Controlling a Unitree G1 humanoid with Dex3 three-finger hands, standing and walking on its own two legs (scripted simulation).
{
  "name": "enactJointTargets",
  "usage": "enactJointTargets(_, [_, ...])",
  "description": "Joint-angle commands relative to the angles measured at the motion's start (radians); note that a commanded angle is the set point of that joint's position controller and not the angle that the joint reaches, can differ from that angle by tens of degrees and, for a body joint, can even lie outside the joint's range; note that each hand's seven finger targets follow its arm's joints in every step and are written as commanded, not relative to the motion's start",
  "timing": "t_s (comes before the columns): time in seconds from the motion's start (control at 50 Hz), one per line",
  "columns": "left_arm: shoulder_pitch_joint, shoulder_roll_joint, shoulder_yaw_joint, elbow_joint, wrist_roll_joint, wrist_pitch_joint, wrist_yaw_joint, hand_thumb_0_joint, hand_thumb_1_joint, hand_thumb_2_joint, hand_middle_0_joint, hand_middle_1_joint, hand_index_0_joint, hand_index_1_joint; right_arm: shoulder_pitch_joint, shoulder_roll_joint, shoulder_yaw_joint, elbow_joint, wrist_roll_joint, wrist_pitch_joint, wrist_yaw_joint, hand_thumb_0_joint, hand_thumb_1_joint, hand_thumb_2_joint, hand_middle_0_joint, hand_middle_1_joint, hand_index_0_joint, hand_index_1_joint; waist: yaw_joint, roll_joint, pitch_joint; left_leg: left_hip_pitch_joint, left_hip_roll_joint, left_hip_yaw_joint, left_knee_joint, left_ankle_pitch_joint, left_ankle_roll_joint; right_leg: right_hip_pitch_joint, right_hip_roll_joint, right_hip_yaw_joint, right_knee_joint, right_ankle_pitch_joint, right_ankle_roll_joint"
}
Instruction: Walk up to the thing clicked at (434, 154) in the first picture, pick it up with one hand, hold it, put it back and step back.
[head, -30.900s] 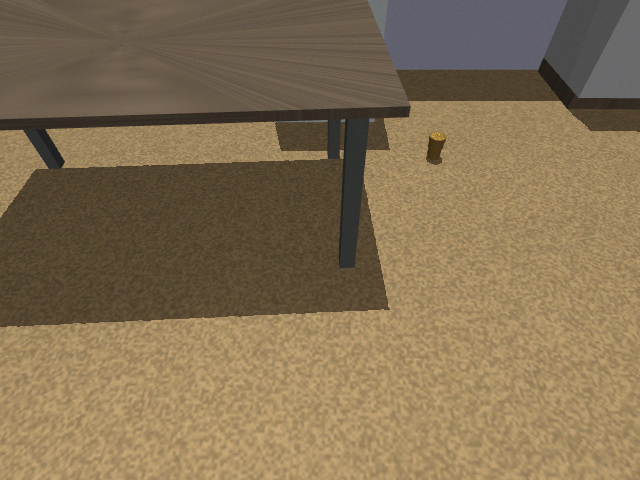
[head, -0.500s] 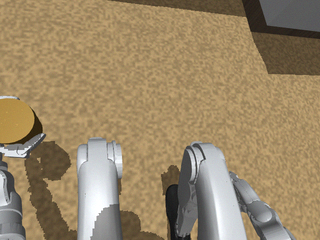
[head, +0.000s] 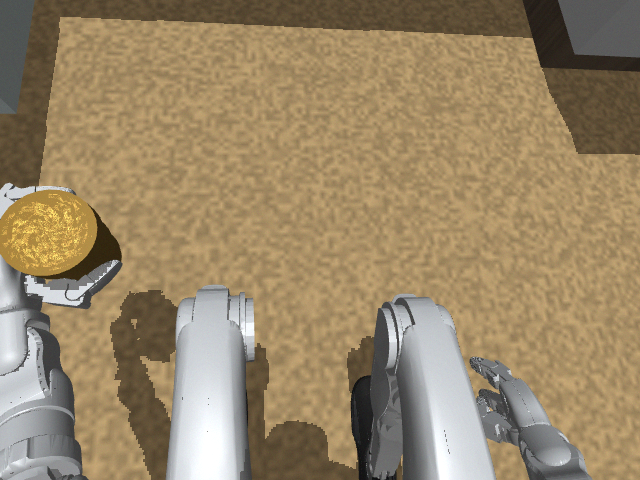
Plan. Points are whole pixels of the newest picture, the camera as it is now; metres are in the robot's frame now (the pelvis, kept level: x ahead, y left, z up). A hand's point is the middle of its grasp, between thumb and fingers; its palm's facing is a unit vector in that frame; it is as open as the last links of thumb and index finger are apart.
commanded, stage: settle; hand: left
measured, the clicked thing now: (75, 246) +0.35 +0.32 -0.05
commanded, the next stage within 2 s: hold in 0.52 s
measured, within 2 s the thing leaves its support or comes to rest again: neither
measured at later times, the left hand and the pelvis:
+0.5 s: hand (61, 232) +0.36 +0.31 -0.01, palm faces +0.38 -0.92 -0.05, open 10.5 cm; pelvis +0.00 +0.00 +0.02, yaw +2 degrees
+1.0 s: hand (38, 219) +0.35 +0.31 +0.05, palm faces +0.35 -0.94 -0.04, open 10.5 cm; pelvis +0.00 +0.00 +0.06, yaw +3 degrees
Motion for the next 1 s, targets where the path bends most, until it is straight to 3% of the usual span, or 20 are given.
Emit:
enactJointTargets(0.0, [-0.182, 0.235, 0.063, -0.225, -0.021, -0.075, 0.006, 0.000, 0.098, 1.220, -1.156, -1.315, -1.163, -1.327, 0.065, -0.197, -0.084, -0.080, 0.006, -0.029, -0.021, 0.000, -0.878, -0.895, 0.200, 0.300, 0.200, 0.300, 0.023, 0.187, -0.627, 0.446, -0.008, 0.101, -0.295, 0.100, 0.063, 0.295, 0.020, -0.027, -0.281, 0.146, -0.045])
enactJointTargets(0.12, [-0.189, 0.226, 0.047, -0.209, 0.001, -0.075, 0.011, 0.000, 0.119, 1.238, -1.185, -1.337, -1.191, -1.349, 0.069, -0.191, -0.092, -0.074, 0.009, -0.040, -0.025, 0.000, -0.880, -0.895, 0.200, 0.300, 0.200, 0.300, 0.022, 0.193, -0.601, 0.461, -0.011, 0.103, -0.339, 0.058, 0.061, 0.276, 0.017, -0.028, -0.301, 0.103, -0.050])
enactJointTargets(0.2, [-0.222, 0.226, 0.057, -0.224, -0.003, -0.075, 0.014, 0.000, 0.129, 1.255, -1.184, -1.341, -1.189, -1.354, 0.092, -0.190, -0.100, -0.064, 0.011, -0.042, -0.028, 0.000, -0.881, -0.896, 0.200, 0.300, 0.200, 0.300, 0.023, 0.188, -0.650, 0.498, -0.013, 0.109, -0.340, 0.105, 0.061, 0.312, 0.013, -0.020, -0.312, 0.146, -0.048])
enactJointTargets(0.22, [-0.227, 0.215, 0.044, -0.234, -0.003, -0.074, 0.014, 0.000, 0.147, 1.265, -1.190, -1.344, -1.193, -1.359, 0.093, -0.187, -0.100, -0.062, 0.009, -0.043, -0.027, 0.000, -0.878, -0.896, 0.200, 0.300, 0.200, 0.300, 0.021, 0.194, -0.660, 0.502, -0.013, 0.111, -0.337, 0.125, 0.061, 0.319, 0.012, -0.017, -0.309, 0.165, -0.048])
enactJointTargets(0.26, [-0.253, 0.201, 0.032, -0.229, 0.000, -0.072, 0.013, 0.000, 0.159, 1.262, -1.189, -1.344, -1.194, -1.357, 0.100, -0.186, -0.103, -0.060, 0.008, -0.046, -0.028, 0.000, -0.878, -0.895, 0.200, 0.300, 0.200, 0.300, 0.007, 0.189, -0.657, 0.507, -0.013, 0.111, -0.335, 0.138, 0.063, 0.316, 0.011, -0.015, -0.315, 0.178, -0.047])
enactJointTargets(0.28, [-0.233, 0.216, 0.047, -0.200, 0.006, -0.071, 0.016, 0.000, 0.155, 1.253, -1.191, -1.337, -1.197, -1.350, 0.103, -0.185, -0.101, -0.055, 0.008, -0.045, -0.029, 0.000, -0.881, -0.896, 0.200, 0.300, 0.200, 0.300, 0.015, 0.185, -0.655, 0.504, -0.014, 0.112, -0.336, 0.143, 0.063, 0.326, 0.010, -0.014, -0.315, 0.182, -0.046])
enactJointTargets(0.32, [-0.246, 0.207, 0.037, -0.189, 0.014, -0.069, 0.019, 0.000, 0.167, 1.258, -1.175, -1.329, -1.181, -1.342, 0.107, -0.179, -0.100, -0.053, 0.005, -0.046, -0.027, 0.000, -0.880, -0.896, 0.200, 0.300, 0.200, 0.300, 0.012, 0.175, -0.647, 0.493, -0.013, 0.114, -0.334, 0.149, 0.065, 0.331, 0.010, -0.012, -0.319, 0.187, -0.045])
enactJointTargets(0.44, [-0.248, 0.204, 0.042, -0.165, 0.018, -0.072, 0.021, 0.000, 0.163, 1.266, -1.163, -1.319, -1.168, -1.334, 0.099, -0.184, -0.103, -0.063, 0.009, -0.044, -0.027, 0.000, -0.877, -0.896, 0.200, 0.300, 0.200, 0.300, 0.020, 0.186, -0.627, 0.517, -0.015, 0.109, -0.377, 0.082, 0.060, 0.291, 0.010, -0.021, -0.329, 0.114, -0.052])
enactJointTargets(0.52, [-0.251, 0.217, 0.043, -0.157, 0.022, -0.074, 0.019, 0.000, 0.190, 1.259, -1.151, -1.307, -1.158, -1.319, 0.107, -0.181, -0.103, -0.063, 0.010, -0.045, -0.029, 0.000, -0.879, -0.896, 0.200, 0.300, 0.200, 0.300, 0.015, 0.164, -0.640, 0.490, -0.019, 0.123, -0.371, 0.088, 0.065, 0.342, 0.007, -0.009, -0.352, 0.121, -0.045])
enactJointTargets(0.6, [-0.277, 0.208, 0.048, -0.160, 0.007, -0.075, 0.023, 0.000, 0.169, 1.233, -1.129, -1.277, -1.135, -1.289, 0.111, -0.175, -0.101, -0.065, 0.012, -0.048, -0.031, 0.000, -0.880, -0.896, 0.200, 0.300, 0.200, 0.300, 0.008, 0.143, -0.651, 0.478, -0.019, 0.128, -0.369, 0.091, 0.068, 0.377, 0.004, 0.013, -0.382, 0.120, -0.039])
enactJointTargets(0.62, [-0.286, 0.220, 0.055, -0.166, 0.013, -0.076, 0.026, 0.000, 0.196, 1.153, -1.139, -1.298, -1.174, -1.277, 0.118, -0.174, -0.103, -0.060, 0.011, -0.049, -0.031, 0.000, -0.901, -0.894, 0.201, 0.300, 0.200, 0.300, 0.012, 0.138, -0.655, 0.476, -0.019, 0.129, -0.368, 0.100, 0.068, 0.379, 0.004, 0.014, -0.381, 0.125, -0.039])
enactJointTargets(0.7, [-0.282, 0.222, 0.045, -0.211, 0.020, -0.079, 0.014, 0.000, 0.161, 1.201, -1.208, -1.364, -1.243, -1.346, 0.131, -0.178, -0.108, -0.056, 0.010, -0.048, -0.032, 0.000, -0.905, -0.894, 0.200, 0.300, 0.200, 0.300, 0.017, 0.194, -0.709, 0.567, -0.018, 0.122, -0.387, 0.148, 0.063, 0.370, 0.004, -0.005, -0.355, 0.174, -0.047])
enactJointTargets(0.76, [-0.267, 0.216, 0.030, -0.230, 0.016, -0.065, 0.002, 0.000, 0.126, 1.200, -1.231, -1.386, -1.272, -1.364, 0.119, -0.173, -0.109, -0.065, 0.017, -0.051, -0.037, 0.000, -0.906, -0.893, 0.201, 0.300, 0.200, 0.300, 0.021, 0.187, -0.693, 0.564, -0.020, 0.126, -0.413, 0.108, 0.063, 0.367, 0.004, 0.003, -0.386, 0.138, -0.048])
enactJointTargets(0.88, [-0.226, 0.204, 0.042, -0.304, -0.020, -0.027, 0.007, 0.000, 0.130, 1.195, -1.221, -1.380, -1.264, -1.356, 0.128, -0.168, -0.110, -0.087, 0.040, -0.052, -0.047, 0.000, -0.905, -0.893, 0.201, 0.300, 0.200, 0.300, 0.028, 0.185, -0.702, 0.592, -0.024, 0.120, -0.470, 0.079, 0.063, 0.407, 0.001, 0.010, -0.443, 0.102, -0.048])
enactJointTargets(0.92, [-0.194, 0.178, 0.007, -0.328, -0.022, -0.004, 0.008, 0.000, 0.118, 1.205, -1.229, -1.391, -1.273, -1.366, 0.120, -0.167, -0.112, -0.098, 0.049, -0.055, -0.051, 0.000, -0.905, -0.893, 0.201, 0.300, 0.200, 0.300, 0.019, 0.163, -0.665, 0.583, -0.023, 0.120, -0.490, 0.056, 0.066, 0.420, -0.001, 0.019, -0.480, 0.077, -0.045])
enactJointTargets(0.98, [-0.193, 0.169, -0.008, -0.381, -0.025, 0.020, 0.009, 0.000, 0.102, 1.188, -1.226, -1.381, -1.272, -1.355, 0.120, -0.163, -0.116, -0.113, 0.059, -0.058, -0.058, 0.000, -0.904, -0.892, 0.200, 0.300, 0.200, 0.300, 0.013, 0.174, -0.675, 0.622, -0.022, 0.114, -0.520, 0.054, 0.065, 0.422, -0.002, 0.019, -0.505, 0.087, -0.047])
